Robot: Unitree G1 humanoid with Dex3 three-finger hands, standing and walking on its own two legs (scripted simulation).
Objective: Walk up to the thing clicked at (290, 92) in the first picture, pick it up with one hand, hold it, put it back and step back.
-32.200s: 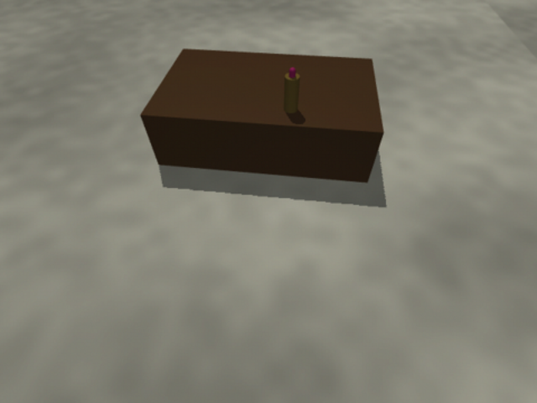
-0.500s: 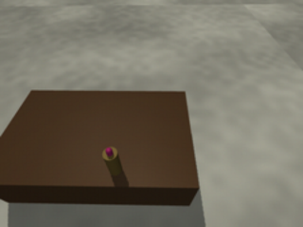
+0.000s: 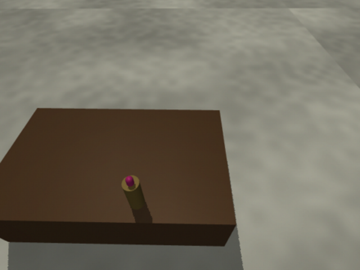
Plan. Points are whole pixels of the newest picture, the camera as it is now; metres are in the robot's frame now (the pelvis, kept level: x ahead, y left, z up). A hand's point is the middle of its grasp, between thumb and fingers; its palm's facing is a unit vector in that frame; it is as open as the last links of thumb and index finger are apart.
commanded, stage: stand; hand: left
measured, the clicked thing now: (133, 191) +0.46 +0.21 -0.35
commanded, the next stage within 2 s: step back in 0.50 s
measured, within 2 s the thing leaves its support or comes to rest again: neither
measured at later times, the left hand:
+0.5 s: hand out of the picture +0.06 +0.25 -0.16, palm faces -0.02 -0.94 -0.34, open 7.4 cm
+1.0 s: hand out of the picture -0.02 +0.24 -0.15, palm faces +0.04 -0.90 -0.43, open 7.4 cm
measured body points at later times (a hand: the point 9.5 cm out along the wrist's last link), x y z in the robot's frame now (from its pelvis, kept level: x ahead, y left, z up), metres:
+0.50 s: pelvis +0.01 -0.01 +0.00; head +0.01 +0.00 +0.45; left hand +0.06 +0.30 -0.14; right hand +0.07 -0.30 -0.14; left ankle +0.04 +0.12 -0.75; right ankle -0.04 -0.14 -0.75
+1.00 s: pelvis -0.08 -0.03 -0.02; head -0.01 -0.06 +0.43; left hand -0.03 +0.29 -0.12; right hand +0.04 -0.35 -0.16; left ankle -0.11 +0.10 -0.66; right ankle -0.06 -0.14 -0.75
